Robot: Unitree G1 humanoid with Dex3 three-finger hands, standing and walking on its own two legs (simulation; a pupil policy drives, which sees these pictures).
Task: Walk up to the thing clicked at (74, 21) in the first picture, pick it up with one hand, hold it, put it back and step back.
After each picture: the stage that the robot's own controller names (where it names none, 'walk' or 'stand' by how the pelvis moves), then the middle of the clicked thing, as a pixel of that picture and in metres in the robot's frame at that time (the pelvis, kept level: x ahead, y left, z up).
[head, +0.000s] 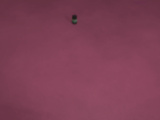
stand; (74, 19) +1.85 +0.11 -0.72
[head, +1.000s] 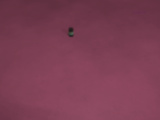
walk; (71, 32) +1.70 +0.28 -0.72
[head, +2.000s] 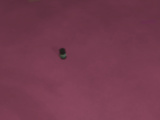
walk; (62, 53) +1.12 +0.30 -0.72
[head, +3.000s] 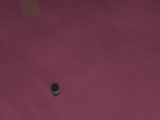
walk; (55, 89) +0.72 +0.25 -0.71
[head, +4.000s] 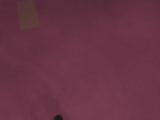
walk; out of the picture +0.43 +0.21 -0.71
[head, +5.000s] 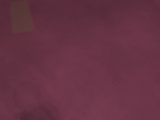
stand; out of the picture +0.31 +0.17 -0.71
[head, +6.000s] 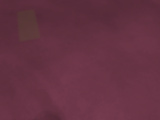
stand; out of the picture +0.31 +0.17 -0.72
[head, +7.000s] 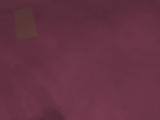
stand; out of the picture +0.31 +0.19 -0.72
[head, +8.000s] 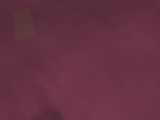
stand; out of the picture +0.30 +0.19 -0.72
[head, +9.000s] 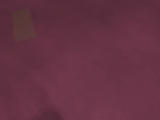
go down; out of the picture +0.30 +0.19 -0.72
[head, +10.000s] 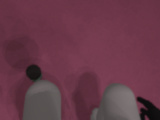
go down; (34, 73) +0.38 +0.20 -0.36
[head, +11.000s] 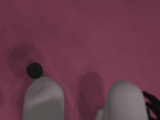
go down; (35, 72) +0.38 +0.20 -0.30
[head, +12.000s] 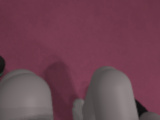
close in; out of the picture +0.37 +0.22 -0.22
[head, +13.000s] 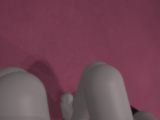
close; out of the picture +0.37 +0.23 -0.22
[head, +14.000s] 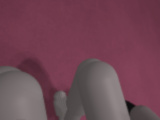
close; out of the picture +0.37 +0.23 -0.22
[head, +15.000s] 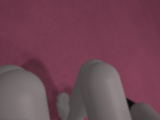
lift; out of the picture +0.35 +0.24 -0.21
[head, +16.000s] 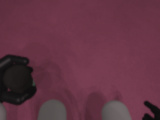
lift; (22, 84) +0.31 +0.19 +0.00
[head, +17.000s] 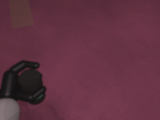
hold; (33, 87) +0.32 +0.17 +0.03
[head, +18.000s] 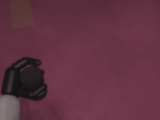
hold; (34, 84) +0.33 +0.17 +0.03
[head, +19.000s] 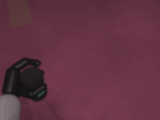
hold; (35, 84) +0.33 +0.17 +0.02
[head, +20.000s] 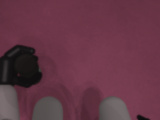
crouch; (29, 70) +0.37 +0.18 -0.07
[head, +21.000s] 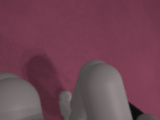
lower; out of the picture +0.39 +0.27 -0.22
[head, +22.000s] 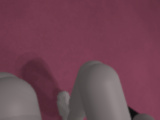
lower; out of the picture +0.40 +0.27 -0.21
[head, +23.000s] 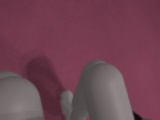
lower; out of the picture +0.40 +0.28 -0.20
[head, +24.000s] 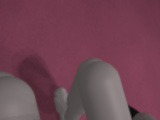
lower; out of the picture +0.39 +0.27 -0.22
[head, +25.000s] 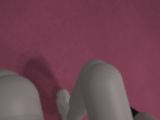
loosen; out of the picture +0.37 +0.23 -0.22
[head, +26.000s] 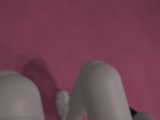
withdraw; out of the picture +0.37 +0.24 -0.23
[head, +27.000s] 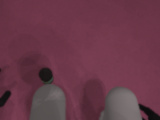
walk; (46, 76) +0.40 +0.18 -0.38
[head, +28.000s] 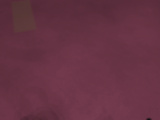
stand; out of the picture +0.32 +0.17 -0.66
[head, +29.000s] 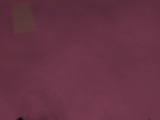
stand; out of the picture +0.33 +0.17 -0.66
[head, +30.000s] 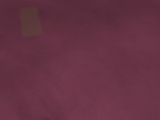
stand; out of the picture +0.35 +0.16 -0.70
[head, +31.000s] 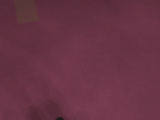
walk; out of the picture +0.37 +0.16 -0.70
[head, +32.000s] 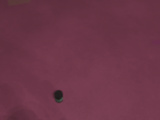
walk; (58, 96) +0.52 +0.14 -0.70
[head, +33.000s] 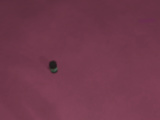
walk; (53, 67) +0.79 +0.27 -0.69
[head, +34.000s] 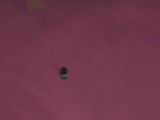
stand; (64, 73) +0.91 +0.17 -0.71
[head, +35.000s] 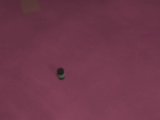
stand; (60, 73) +0.91 +0.21 -0.73
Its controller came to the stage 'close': yes
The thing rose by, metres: 0.72
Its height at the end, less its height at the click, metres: +0.00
